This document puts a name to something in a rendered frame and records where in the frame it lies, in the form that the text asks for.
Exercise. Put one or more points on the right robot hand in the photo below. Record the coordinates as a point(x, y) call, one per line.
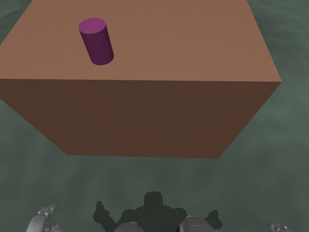
point(277, 227)

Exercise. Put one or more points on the left robot hand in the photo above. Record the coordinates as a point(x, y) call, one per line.
point(38, 223)

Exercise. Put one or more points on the can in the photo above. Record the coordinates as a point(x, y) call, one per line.
point(96, 39)

